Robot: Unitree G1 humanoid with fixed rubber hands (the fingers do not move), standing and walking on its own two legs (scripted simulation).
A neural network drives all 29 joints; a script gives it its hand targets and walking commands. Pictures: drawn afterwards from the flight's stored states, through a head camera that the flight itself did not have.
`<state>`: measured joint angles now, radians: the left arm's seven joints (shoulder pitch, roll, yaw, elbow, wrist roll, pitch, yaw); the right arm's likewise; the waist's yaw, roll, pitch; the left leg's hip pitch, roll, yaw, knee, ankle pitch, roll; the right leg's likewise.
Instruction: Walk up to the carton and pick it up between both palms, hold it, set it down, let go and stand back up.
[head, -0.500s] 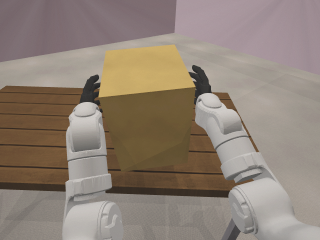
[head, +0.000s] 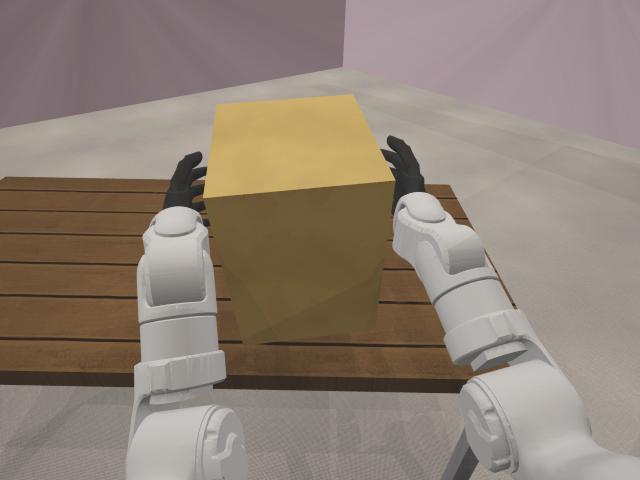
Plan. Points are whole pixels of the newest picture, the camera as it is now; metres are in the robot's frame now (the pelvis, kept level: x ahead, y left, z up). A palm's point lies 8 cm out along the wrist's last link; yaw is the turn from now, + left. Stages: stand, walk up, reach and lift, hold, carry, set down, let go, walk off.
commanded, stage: hold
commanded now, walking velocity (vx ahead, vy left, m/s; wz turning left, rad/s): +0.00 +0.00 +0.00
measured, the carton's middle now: (298, 220) +0.39 +0.01 +0.21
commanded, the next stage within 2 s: none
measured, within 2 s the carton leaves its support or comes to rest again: neither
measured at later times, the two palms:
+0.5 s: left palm (183, 218) +0.36 +0.14 +0.24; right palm (407, 203) +0.37 -0.12 +0.24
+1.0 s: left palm (178, 227) +0.35 +0.14 +0.23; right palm (402, 202) +0.36 -0.12 +0.24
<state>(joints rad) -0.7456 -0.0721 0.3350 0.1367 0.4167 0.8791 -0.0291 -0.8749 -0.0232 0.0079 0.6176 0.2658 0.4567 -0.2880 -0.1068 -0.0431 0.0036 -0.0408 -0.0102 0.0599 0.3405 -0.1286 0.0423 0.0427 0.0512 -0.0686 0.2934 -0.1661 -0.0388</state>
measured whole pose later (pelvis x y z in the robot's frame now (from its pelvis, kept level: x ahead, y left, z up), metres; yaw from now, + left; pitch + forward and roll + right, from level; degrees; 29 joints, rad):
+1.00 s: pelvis +0.00 +0.00 +0.00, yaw +1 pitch -11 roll -1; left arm -0.71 -0.07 0.34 0.11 0.42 0.88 -0.05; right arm -0.87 0.00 0.00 0.62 0.26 0.45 -0.30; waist -0.12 -0.07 0.02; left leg -0.04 -0.01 0.04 0.35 -0.13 0.04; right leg 0.06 0.05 -0.09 0.29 -0.17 -0.04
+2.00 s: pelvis +0.00 +0.00 +0.00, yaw +1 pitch -11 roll -1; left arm -0.72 -0.07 0.32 0.08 0.43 0.88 -0.04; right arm -0.86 -0.01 0.02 0.58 0.27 0.44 -0.29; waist -0.12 -0.07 0.02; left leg -0.03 -0.01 0.05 0.35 -0.14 0.04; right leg 0.07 0.05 -0.08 0.28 -0.16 -0.04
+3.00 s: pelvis -0.01 +0.00 +0.00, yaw +0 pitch -10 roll -1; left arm -0.75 -0.07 0.34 0.16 0.43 0.85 -0.04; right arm -0.88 0.00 -0.02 0.64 0.23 0.43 -0.28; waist -0.11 -0.06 0.01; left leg -0.04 -0.01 0.06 0.34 -0.12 0.05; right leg 0.04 0.05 -0.07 0.29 -0.16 -0.03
